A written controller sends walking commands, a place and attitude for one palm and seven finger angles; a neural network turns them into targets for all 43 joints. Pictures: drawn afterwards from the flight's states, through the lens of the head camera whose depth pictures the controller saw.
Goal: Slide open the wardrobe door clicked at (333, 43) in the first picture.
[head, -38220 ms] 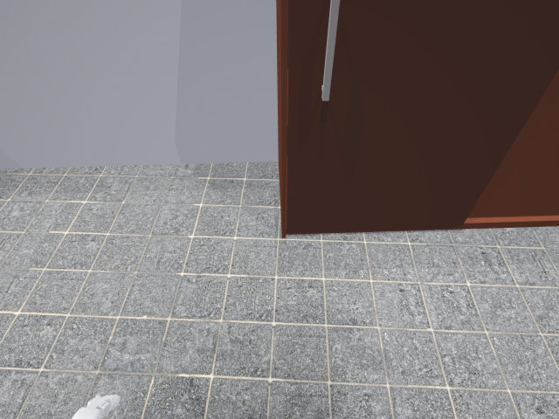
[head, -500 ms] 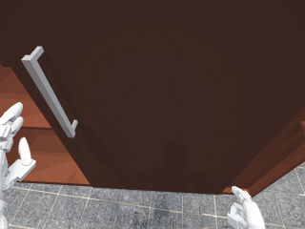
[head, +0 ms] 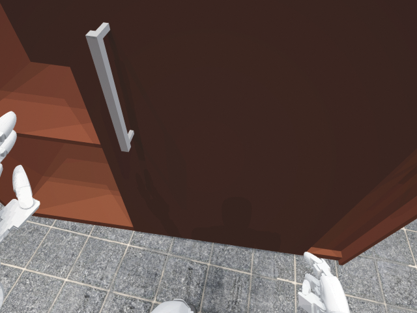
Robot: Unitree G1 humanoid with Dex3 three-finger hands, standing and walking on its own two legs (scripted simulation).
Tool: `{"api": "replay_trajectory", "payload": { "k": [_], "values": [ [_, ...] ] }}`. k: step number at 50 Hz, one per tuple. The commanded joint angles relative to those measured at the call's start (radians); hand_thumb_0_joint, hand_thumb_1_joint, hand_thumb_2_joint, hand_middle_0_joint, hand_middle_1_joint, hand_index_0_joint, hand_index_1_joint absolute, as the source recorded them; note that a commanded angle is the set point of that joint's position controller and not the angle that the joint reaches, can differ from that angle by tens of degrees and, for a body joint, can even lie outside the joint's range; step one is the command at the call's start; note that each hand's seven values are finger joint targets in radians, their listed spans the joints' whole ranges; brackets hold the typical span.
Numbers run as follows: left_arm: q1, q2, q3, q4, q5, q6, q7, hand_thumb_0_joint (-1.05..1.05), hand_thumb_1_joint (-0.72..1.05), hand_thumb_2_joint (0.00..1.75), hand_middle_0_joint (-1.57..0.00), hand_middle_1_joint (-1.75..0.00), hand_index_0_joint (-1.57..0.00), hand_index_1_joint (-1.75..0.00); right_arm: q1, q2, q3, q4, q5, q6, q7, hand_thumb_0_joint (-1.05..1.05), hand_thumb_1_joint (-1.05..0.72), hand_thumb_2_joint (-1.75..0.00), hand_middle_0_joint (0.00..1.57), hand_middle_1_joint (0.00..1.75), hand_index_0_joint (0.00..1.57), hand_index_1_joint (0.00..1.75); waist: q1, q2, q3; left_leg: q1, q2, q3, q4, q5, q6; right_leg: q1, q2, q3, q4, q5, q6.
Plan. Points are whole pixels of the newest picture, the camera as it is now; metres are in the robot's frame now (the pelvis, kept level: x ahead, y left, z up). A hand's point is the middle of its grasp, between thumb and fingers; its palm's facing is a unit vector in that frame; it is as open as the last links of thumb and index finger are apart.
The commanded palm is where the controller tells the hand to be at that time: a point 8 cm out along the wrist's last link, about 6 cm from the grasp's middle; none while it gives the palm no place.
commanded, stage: step back with the hand held close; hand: left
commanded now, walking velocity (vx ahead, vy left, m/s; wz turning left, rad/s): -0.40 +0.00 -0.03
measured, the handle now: (116, 97) +0.50 +0.26 +0.12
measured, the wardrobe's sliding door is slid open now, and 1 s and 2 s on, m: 0.58 0.58 0.58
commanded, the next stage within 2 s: stop stepping back and stand still in 0.24 s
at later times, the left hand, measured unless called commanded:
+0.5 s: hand out of the picture +0.11 +0.26 +0.19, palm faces +0.33 -0.82 -0.47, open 7.4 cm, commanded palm +0.06 +0.30 +0.19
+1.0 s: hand out of the picture +0.09 +0.28 +0.19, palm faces +0.37 -0.80 -0.46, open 7.4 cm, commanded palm +0.04 +0.32 +0.19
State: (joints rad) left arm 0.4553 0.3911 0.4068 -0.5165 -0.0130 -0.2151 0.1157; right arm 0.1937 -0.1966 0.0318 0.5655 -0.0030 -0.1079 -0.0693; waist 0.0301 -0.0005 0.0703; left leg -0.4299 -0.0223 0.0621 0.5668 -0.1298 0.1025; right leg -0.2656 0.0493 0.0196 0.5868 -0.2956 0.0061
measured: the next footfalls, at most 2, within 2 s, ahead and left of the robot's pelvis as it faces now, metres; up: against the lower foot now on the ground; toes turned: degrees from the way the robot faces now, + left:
left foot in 0.28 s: +0.03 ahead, +0.11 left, +0.00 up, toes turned -1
right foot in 0.52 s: -0.06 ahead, -0.07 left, +0.00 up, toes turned -3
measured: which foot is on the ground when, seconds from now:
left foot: down 0.00-0.10, up 0.12-0.26, down 0.28-0.54, up 0.56-0.72, down 0.74-1.00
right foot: down 0.00-0.28, up 0.30-0.50, down 0.52-1.00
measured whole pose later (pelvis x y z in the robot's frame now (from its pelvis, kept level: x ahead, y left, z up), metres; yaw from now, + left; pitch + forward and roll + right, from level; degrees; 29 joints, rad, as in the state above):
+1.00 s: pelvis -0.12 +0.03 +0.01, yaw -3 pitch -1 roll -2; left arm 0.54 0.45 0.43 -0.53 -0.02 -0.25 0.15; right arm 0.26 -0.18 0.02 0.64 -0.02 -0.15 -0.05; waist -0.01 -0.01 0.00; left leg -0.31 0.02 0.01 0.65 -0.34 0.03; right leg -0.25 0.04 -0.07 0.50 -0.23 -0.03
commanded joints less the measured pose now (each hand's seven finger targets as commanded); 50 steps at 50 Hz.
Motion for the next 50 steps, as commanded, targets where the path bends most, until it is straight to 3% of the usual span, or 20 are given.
{"api": "replay_trajectory", "payload": {
  "k": [1,3,5,7,9,12,14,15,18,20,24,28,29,35,37,40,45,47,49,50],
  "values": [
    [0.005,0.216,0.168,-0.251,-0.017,-0.087,0.021,0.0,0.9,0.9,-0.2,-0.3,-0.2,-0.3,-0.084,-0.151,-0.081,-0.159,0.005,-0.05,-0.007,0.0,-0.9,-0.9,0.2,0.3,0.2,0.3,-0.003,0.115,-0.139,-0.12,0.205,-0.259,-0.28,-0.539,-0.013,0.157,-0.025,0.049,-0.077,-0.035,-0.037],
    [0.013,0.209,0.152,-0.244,-0.03,-0.09,0.021,0.0,0.9,0.9,-0.2,-0.3,-0.2,-0.3,-0.077,-0.141,-0.087,-0.154,0.007,-0.041,0.0,0.0,-0.9,-0.9,0.2,0.3,0.2,0.3,-0.015,0.0,-0.135,0.007,0.113,-0.174,-0.116,-0.429,-0.065,-0.043,-0.111,0.193,-0.209,-0.143,-0.094],
    [0.017,0.2,0.129,-0.217,-0.04,-0.088,0.031,0.0,0.9,0.9,-0.2,-0.3,-0.2,-0.3,-0.05,-0.121,-0.091,-0.117,0.008,-0.028,0.004,0.0,-0.9,-0.9,0.2,0.3,0.2,0.3,-0.029,-0.165,-0.16,0.211,0.041,-0.099,0.216,-0.261,-0.108,-0.264,-0.299,0.368,-0.36,-0.131,-0.177],
    [-0.011,0.208,0.118,-0.201,-0.034,-0.084,0.045,0.0,0.9,0.9,-0.2,-0.3,-0.2,-0.3,-0.061,-0.114,-0.087,-0.104,0.007,-0.013,0.01,0.0,-0.9,-0.9,0.2,0.3,0.2,0.3,-0.031,-0.178,-0.161,0.142,0.031,-0.099,0.375,-0.257,-0.112,-0.22,-0.379,0.375,-0.346,0.126,-0.201],
    [-0.048,0.218,0.117,-0.206,-0.028,-0.076,0.05,0.0,0.9,0.9,-0.2,-0.3,-0.2,-0.3,-0.076,-0.105,-0.076,-0.103,0.002,-0.007,0.007,0.0,-0.9,-0.9,0.2,0.3,0.2,0.3,-0.036,-0.13,-0.153,0.077,0.05,-0.117,0.244,-0.264,-0.109,-0.108,-0.35,0.295,-0.255,0.346,-0.17],
    [-0.044,0.225,0.123,-0.18,-0.023,-0.063,0.057,0.0,0.9,0.9,-0.2,-0.3,-0.2,-0.3,-0.081,-0.127,-0.068,-0.093,0.005,-0.002,-0.018,0.0,-0.9,-0.9,0.2,0.3,0.2,0.3,-0.038,0.031,-0.105,0.121,0.069,-0.104,-0.183,-0.027,-0.084,-0.078,-0.16,0.135,-0.063,0.38,-0.046],
    [-0.076,0.257,0.152,-0.259,-0.014,-0.084,0.056,0.0,0.9,0.9,-0.2,-0.3,-0.2,-0.3,-0.092,-0.141,-0.089,-0.119,0.002,-0.025,-0.027,0.0,-0.9,-0.9,0.2,0.3,0.2,0.3,-0.02,0.286,-0.167,0.052,0.301,-0.327,-0.242,0.326,0.011,-0.013,-0.014,0.041,0.218,0.083,0.008],
    [-0.047,0.244,0.166,-0.251,-0.031,-0.1,0.05,0.0,0.9,0.9,-0.2,-0.3,-0.2,-0.3,-0.05,-0.123,-0.094,-0.101,0.003,-0.046,-0.015,0.0,-0.9,-0.9,0.2,0.3,0.2,0.3,-0.012,0.231,-0.232,0.177,0.317,-0.269,-0.209,0.501,0.038,-0.085,0.008,0.05,0.287,-0.093,-0.001],
    [0.041,0.235,0.19,-0.324,-0.042,-0.096,0.039,0.0,0.9,0.9,-0.2,-0.3,-0.2,-0.3,-0.034,-0.14,-0.112,-0.111,-0.01,-0.076,0.007,0.0,-0.9,-0.9,0.2,0.3,0.2,0.3,-0.017,0.195,-0.249,0.117,0.351,-0.327,-0.241,0.204,0.093,-0.059,-0.007,0.055,0.362,-0.191,0.007],
    [0.106,0.21,0.173,-0.358,-0.041,-0.094,0.041,0.0,0.9,0.9,-0.2,-0.3,-0.2,-0.3,-0.014,-0.144,-0.112,-0.116,0.01,-0.089,0.022,0.0,-0.9,-0.9,0.2,0.3,0.2,0.3,-0.015,0.187,-0.292,0.218,0.283,-0.245,-0.197,0.135,0.042,-0.039,-0.011,-0.008,0.165,-0.153,0.009],
    [0.146,0.219,0.182,-0.283,-0.035,-0.054,0.045,0.0,0.9,0.9,-0.2,-0.3,-0.2,-0.3,-0.036,-0.137,-0.089,-0.123,0.011,-0.081,0.015,0.0,-0.9,-0.9,0.2,0.3,0.2,0.3,-0.028,0.19,-0.215,0.029,0.155,-0.178,-0.278,-0.483,-0.052,0.201,0.008,-0.087,-0.182,-0.095,-0.013],
    [-0.011,0.219,0.148,-0.116,-0.048,-0.027,0.049,0.0,0.9,0.9,-0.2,-0.3,-0.2,-0.3,-0.049,-0.134,-0.092,-0.071,0.007,-0.05,-0.009,0.0,-0.9,-0.9,0.2,0.3,0.2,0.3,-0.03,-0.215,-0.094,0.073,0.024,-0.081,0.352,-0.244,-0.118,-0.158,-0.347,0.338,-0.476,-0.392,-0.203],
    [-0.035,0.201,0.133,-0.1,-0.041,-0.016,0.051,0.0,0.9,0.9,-0.2,-0.3,-0.2,-0.3,-0.051,-0.148,-0.099,-0.062,0.013,-0.046,-0.01,0.0,-0.9,-0.9,0.2,0.3,0.2,0.3,-0.029,-0.205,-0.082,0.026,0.029,-0.099,0.424,-0.243,-0.11,-0.154,-0.357,0.357,-0.462,-0.372,-0.218],
    [-0.12,0.169,0.057,-0.08,-0.015,-0.032,0.058,0.0,0.9,0.9,-0.2,-0.3,-0.2,-0.3,-0.049,-0.131,-0.07,-0.039,0.006,-0.075,-0.034,0.0,-0.9,-0.9,0.2,0.3,0.2,0.3,-0.047,0.007,-0.056,0.219,0.052,-0.058,-0.169,-0.243,-0.057,-0.084,-0.183,0.078,-0.185,-0.207,-0.096],
    [-0.14,0.177,0.054,-0.207,-0.014,-0.055,0.064,0.0,0.9,0.9,-0.2,-0.3,-0.2,-0.3,-0.042,-0.159,-0.075,-0.073,0.007,-0.092,-0.03,0.0,-0.9,-0.9,0.2,0.3,0.2,0.3,-0.042,0.266,-0.088,0.303,0.267,-0.411,-0.311,-0.263,0.034,-0.178,-0.033,-0.036,0.084,-0.108,-0.02],
    [-0.119,0.238,0.117,-0.29,-0.01,-0.078,0.061,0.0,0.9,0.9,-0.2,-0.3,-0.2,-0.3,-0.034,-0.115,-0.066,-0.054,-0.02,-0.123,-0.02,0.0,-0.9,-0.9,0.2,0.3,0.2,0.3,-0.043,0.25,-0.08,0.232,0.312,-0.5,-0.398,-0.265,0.072,-0.181,-0.046,-0.011,0.244,-0.186,-0.011],
    [0.075,0.193,0.127,-0.207,-0.01,-0.063,0.06,0.0,0.9,0.9,-0.2,-0.3,-0.2,-0.3,-0.037,-0.136,-0.072,-0.068,0.0,-0.111,0.006,0.0,-0.9,-0.9,0.2,0.3,0.2,0.3,-0.023,0.174,-0.154,0.067,0.173,-0.158,-0.189,-0.157,-0.016,0.197,-0.029,-0.083,-0.158,0.01,-0.013],
    [0.084,0.202,0.144,-0.132,-0.01,-0.065,0.055,0.0,0.9,0.9,-0.2,-0.3,-0.2,-0.3,-0.04,-0.131,-0.081,-0.078,-0.005,-0.086,0.005,0.0,-0.9,-0.9,0.2,0.3,0.2,0.3,-0.028,0.044,-0.131,-0.076,0.109,-0.104,-0.06,-0.312,-0.048,0.253,-0.114,0.08,-0.227,-0.076,-0.074],
    [0.048,0.2,0.152,-0.065,-0.018,-0.055,0.051,0.0,0.9,0.9,-0.2,-0.3,-0.2,-0.3,-0.029,-0.135,-0.09,-0.075,-0.008,-0.068,0.006,0.0,-0.9,-0.9,0.2,0.3,0.2,0.3,-0.034,-0.121,-0.073,-0.119,0.035,-0.053,0.209,-0.324,-0.079,0.114,-0.326,0.409,-0.379,-0.292,-0.187],
    [0.005,0.183,0.13,-0.064,-0.022,-0.054,0.049,0.0,0.9,0.9,-0.2,-0.3,-0.2,-0.3,-0.023,-0.128,-0.096,-0.063,0.006,-0.06,0.01,0.0,-0.9,-0.9,0.2,0.3,0.2,0.3,-0.03,-0.179,-0.075,-0.083,0.04,-0.064,0.305,-0.334,-0.082,0.058,-0.359,0.426,-0.398,-0.311,-0.216]
  ]
}}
